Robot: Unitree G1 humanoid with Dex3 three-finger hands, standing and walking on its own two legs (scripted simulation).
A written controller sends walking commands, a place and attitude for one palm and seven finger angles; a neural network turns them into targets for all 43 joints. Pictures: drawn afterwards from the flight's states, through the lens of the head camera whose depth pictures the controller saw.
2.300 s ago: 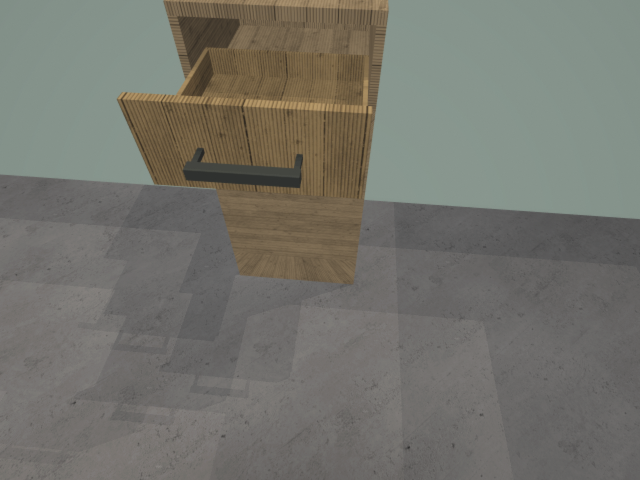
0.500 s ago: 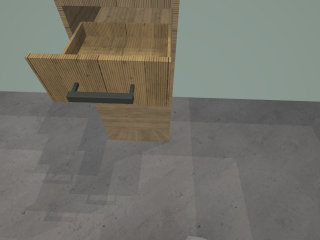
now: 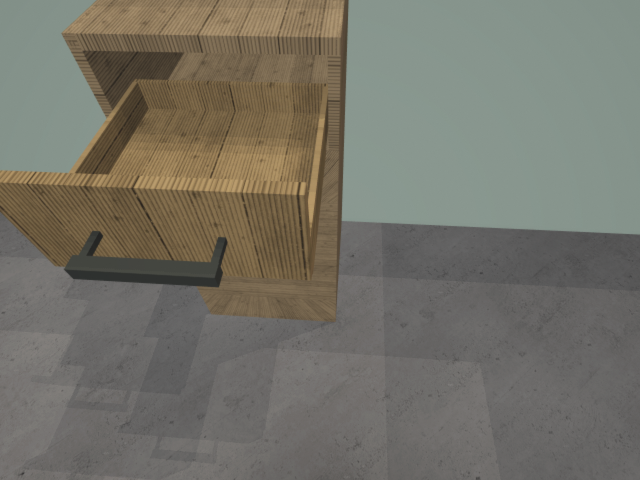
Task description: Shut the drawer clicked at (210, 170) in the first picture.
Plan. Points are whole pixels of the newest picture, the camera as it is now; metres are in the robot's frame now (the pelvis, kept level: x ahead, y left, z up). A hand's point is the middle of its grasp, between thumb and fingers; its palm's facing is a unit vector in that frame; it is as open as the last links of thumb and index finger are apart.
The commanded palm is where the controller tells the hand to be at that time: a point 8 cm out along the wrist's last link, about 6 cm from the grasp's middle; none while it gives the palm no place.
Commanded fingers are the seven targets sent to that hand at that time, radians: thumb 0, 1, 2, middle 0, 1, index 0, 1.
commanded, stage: come to a stop and stand still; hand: left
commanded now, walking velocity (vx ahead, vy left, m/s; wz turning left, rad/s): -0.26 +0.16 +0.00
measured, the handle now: (151, 256) +0.35 +0.24 +0.08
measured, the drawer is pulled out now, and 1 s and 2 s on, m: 0.30 0.30 0.30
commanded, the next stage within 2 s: look again from close up in 1.16 s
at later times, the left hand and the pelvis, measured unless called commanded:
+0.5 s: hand out of the picture +0.05 +0.22 -0.17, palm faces +0.06 -0.95 -0.29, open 7.4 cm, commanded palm none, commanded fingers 0.00 0.90 0.90 -0.20 -0.30 -0.20 -0.30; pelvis +0.02 +0.02 +0.00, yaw -1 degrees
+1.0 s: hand out of the picture +0.00 +0.19 -0.16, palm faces -0.01 -0.98 -0.20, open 7.4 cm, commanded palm none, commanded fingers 0.00 0.90 0.90 -0.20 -0.30 -0.20 -0.30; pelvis -0.01 +0.01 +0.01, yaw -1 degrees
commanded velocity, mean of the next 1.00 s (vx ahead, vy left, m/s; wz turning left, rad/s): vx -0.05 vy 0.03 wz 0.00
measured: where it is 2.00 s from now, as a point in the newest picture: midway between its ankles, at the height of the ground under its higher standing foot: outside the picture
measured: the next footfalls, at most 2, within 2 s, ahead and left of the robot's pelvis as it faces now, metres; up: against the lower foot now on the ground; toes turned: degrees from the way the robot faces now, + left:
left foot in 0.36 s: +0.09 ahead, +0.13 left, +0.00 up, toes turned +1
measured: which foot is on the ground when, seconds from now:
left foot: up 0.00-0.34, down 0.36-1.00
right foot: down 0.00-1.00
